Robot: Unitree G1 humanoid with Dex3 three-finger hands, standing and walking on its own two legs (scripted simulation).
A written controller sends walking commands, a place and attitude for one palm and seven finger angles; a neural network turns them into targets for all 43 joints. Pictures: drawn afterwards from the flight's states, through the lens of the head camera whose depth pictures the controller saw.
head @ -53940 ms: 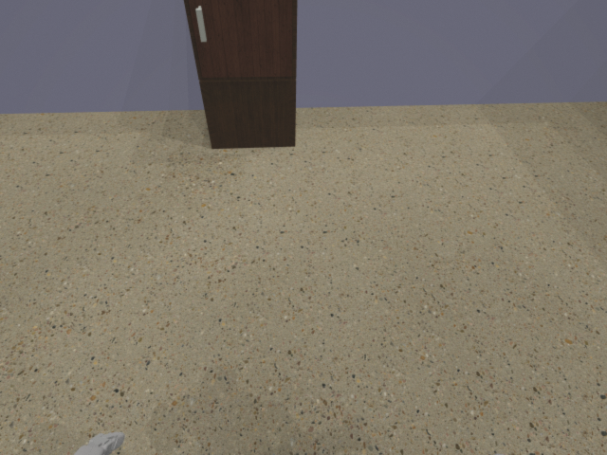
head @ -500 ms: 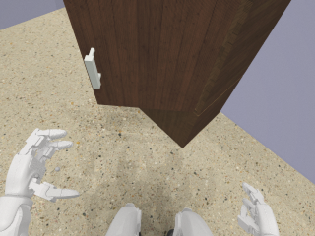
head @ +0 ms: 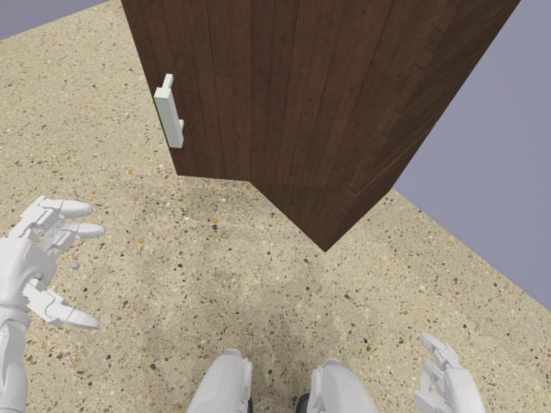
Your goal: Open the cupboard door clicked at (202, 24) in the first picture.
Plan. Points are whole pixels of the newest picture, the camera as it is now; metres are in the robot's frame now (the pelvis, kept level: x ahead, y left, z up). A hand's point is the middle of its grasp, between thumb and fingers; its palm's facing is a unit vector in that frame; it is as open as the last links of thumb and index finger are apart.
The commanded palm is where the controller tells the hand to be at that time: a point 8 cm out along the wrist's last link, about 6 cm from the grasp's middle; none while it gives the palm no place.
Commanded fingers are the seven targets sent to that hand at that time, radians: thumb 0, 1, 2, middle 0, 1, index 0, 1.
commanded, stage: raise the hand with hooked fingers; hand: left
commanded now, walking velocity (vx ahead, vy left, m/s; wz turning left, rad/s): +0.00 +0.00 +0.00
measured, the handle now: (172, 111) +0.59 +0.23 +0.01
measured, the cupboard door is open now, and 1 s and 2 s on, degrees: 43 43 43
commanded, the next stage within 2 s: move the hooked fingers beside the handle in 0.40 s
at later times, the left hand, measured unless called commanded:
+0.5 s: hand (90, 271) +0.28 +0.26 +0.03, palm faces +0.02 -1.00 -0.05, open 14.0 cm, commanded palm +0.26 +0.31 +0.04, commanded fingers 0.00 -0.50 0.30 -0.30 -1.20 -0.30 -1.20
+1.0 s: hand (101, 211) +0.37 +0.28 +0.02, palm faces +0.03 -1.00 -0.04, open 14.0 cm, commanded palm +0.35 +0.32 +0.03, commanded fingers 0.00 -0.50 0.30 -0.30 -1.20 -0.30 -1.20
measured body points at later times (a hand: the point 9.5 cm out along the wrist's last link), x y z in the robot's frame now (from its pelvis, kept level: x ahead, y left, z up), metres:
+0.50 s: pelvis +0.00 -0.01 +0.00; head +0.10 +0.01 +0.44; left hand +0.27 +0.32 +0.04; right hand +0.18 -0.26 -0.08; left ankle +0.03 +0.07 -0.63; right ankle +0.03 -0.12 -0.63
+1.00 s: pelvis +0.00 -0.01 -0.01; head +0.14 +0.02 +0.42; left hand +0.36 +0.34 +0.02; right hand +0.13 -0.28 -0.10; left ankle +0.03 +0.07 -0.63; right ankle +0.03 -0.12 -0.63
